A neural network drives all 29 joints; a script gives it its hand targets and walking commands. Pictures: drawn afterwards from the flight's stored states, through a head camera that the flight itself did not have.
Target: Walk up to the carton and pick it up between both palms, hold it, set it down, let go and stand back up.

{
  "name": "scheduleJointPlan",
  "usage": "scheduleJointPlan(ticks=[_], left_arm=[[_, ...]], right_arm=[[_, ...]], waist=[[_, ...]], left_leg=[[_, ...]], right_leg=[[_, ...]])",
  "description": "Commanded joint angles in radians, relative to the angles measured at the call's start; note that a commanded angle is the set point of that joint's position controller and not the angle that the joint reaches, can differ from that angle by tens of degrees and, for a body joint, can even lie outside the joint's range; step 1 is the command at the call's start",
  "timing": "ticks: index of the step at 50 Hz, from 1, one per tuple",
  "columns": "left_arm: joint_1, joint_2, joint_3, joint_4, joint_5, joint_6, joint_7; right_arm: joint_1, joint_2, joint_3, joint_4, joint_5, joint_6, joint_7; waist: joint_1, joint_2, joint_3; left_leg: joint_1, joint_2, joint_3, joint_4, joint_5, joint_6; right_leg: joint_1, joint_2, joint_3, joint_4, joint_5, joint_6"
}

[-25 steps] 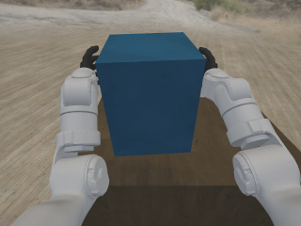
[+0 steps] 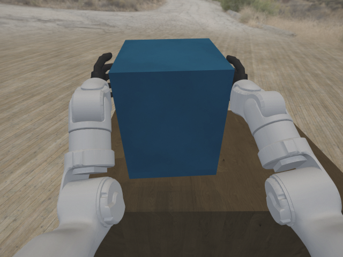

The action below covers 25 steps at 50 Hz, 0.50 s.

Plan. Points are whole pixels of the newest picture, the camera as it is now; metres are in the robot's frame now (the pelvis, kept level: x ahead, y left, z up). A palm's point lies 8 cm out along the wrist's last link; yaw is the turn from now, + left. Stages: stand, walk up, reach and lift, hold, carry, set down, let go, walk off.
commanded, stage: hold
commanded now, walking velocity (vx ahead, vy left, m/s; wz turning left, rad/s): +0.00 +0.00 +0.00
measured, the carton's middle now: (170, 106) +0.39 +0.01 +0.26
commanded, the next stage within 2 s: none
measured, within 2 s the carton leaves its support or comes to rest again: neither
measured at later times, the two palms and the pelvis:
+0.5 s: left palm (96, 87) +0.37 +0.16 +0.31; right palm (234, 88) +0.37 -0.13 +0.31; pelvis +0.00 +0.00 +0.00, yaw +1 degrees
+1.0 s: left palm (96, 86) +0.37 +0.16 +0.31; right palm (234, 87) +0.37 -0.13 +0.31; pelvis +0.00 +0.00 +0.00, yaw +1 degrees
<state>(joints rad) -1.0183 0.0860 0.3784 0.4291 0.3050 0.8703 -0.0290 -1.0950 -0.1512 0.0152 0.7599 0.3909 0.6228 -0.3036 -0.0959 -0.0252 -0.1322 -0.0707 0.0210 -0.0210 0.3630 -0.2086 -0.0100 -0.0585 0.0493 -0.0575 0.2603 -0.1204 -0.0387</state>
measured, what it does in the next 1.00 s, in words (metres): stands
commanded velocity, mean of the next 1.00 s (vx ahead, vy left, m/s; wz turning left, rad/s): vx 0.00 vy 0.00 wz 0.00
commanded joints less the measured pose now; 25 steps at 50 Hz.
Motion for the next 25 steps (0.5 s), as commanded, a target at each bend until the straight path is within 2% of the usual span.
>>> scheduleJointPlan(ticks=[1, 4, 5, 6, 8, 13, 15, 16, 17, 19, 25], left_arm=[[-0.66, -0.61, -0.341, -0.078, -0.192, -0.058, -0.126], [-0.627, -0.605, -0.32, -0.047, -0.178, -0.05, -0.129], [-0.646, -0.602, -0.331, -0.074, -0.184, -0.058, -0.129], [-0.652, -0.604, -0.326, -0.085, -0.184, -0.058, -0.128], [-0.664, -0.61, -0.348, -0.087, -0.194, -0.055, -0.129], [-0.643, -0.615, -0.343, -0.04, -0.184, -0.052, -0.131], [-0.638, -0.608, -0.332, -0.04, -0.178, -0.052, -0.133], [-0.65, -0.605, -0.333, -0.058, -0.165, -0.045, -0.133], [-0.647, -0.609, -0.34, -0.058, -0.172, -0.044, -0.132], [-0.65, -0.607, -0.344, -0.063, -0.185, -0.05, -0.129], [-0.652, -0.603, -0.333, -0.041, -0.196, -0.062, -0.127]], right_arm=[[-0.782, 0.648, 0.197, -0.302, 0.146, -0.033, 0.12], [-0.781, 0.638, 0.19, -0.297, 0.141, -0.034, 0.122], [-0.759, 0.644, 0.187, -0.283, 0.139, -0.032, 0.122], [-0.77, 0.651, 0.198, -0.295, 0.149, -0.034, 0.123], [-0.77, 0.637, 0.182, -0.29, 0.146, -0.034, 0.12], [-0.761, 0.621, 0.165, -0.261, 0.13, -0.031, 0.123], [-0.775, 0.622, 0.17, -0.277, 0.129, -0.036, 0.123], [-0.783, 0.609, 0.185, -0.254, 0.139, -0.043, 0.134], [-0.794, 0.607, 0.186, -0.269, 0.142, -0.048, 0.139], [-0.802, 0.614, 0.189, -0.284, 0.146, -0.052, 0.139], [-0.794, 0.628, 0.175, -0.27, 0.126, -0.05, 0.14]], waist=[[-0.002, 0.074, -0.303], [0.006, 0.054, -0.291], [-0.004, 0.059, -0.301], [0.007, 0.059, -0.303], [-0.012, 0.083, -0.302], [-0.018, 0.089, -0.264], [-0.005, 0.076, -0.275], [0.023, 0.137, -0.276], [0.011, 0.108, -0.285], [0.006, 0.089, -0.3], [0.0, 0.06, -0.28]], left_leg=[[-0.026, -0.057, -0.006, -0.043, 0.205, -0.029], [-0.037, -0.055, -0.005, -0.051, 0.18, -0.021], [-0.034, -0.055, -0.004, -0.054, 0.18, -0.025], [-0.034, -0.055, -0.005, -0.05, 0.2, -0.023], [-0.024, -0.054, -0.008, -0.044, 0.197, -0.033], [-0.044, -0.05, -0.008, -0.058, 0.165, -0.032], [-0.05, -0.053, -0.005, -0.059, 0.159, -0.027], [-0.067, -0.05, -0.011, -0.052, 0.202, -0.049], [-0.056, -0.05, -0.009, -0.047, 0.212, -0.047], [-0.047, -0.052, -0.007, -0.042, 0.218, -0.042], [-0.072, -0.054, -0.006, -0.057, 0.162, -0.029]], right_leg=[[0.178, 0.017, 0.058, 0.003, 0.179, 0.074], [0.183, 0.017, 0.056, -0.004, 0.16, 0.075], [0.18, 0.016, 0.058, 0.001, 0.167, 0.076], [0.188, 0.018, 0.055, 0.004, 0.179, 0.075], [0.173, 0.014, 0.058, 0.002, 0.18, 0.073], [0.16, 0.017, 0.062, -0.007, 0.142, 0.066], [0.171, 0.015, 0.06, -0.005, 0.141, 0.069], [0.225, 0.016, 0.047, 0.016, 0.147, 0.056], [0.226, 0.022, 0.046, 0.013, 0.153, 0.062], [0.22, 0.022, 0.045, 0.012, 0.176, 0.068], [0.216, 0.016, 0.049, 0.005, 0.157, 0.068]])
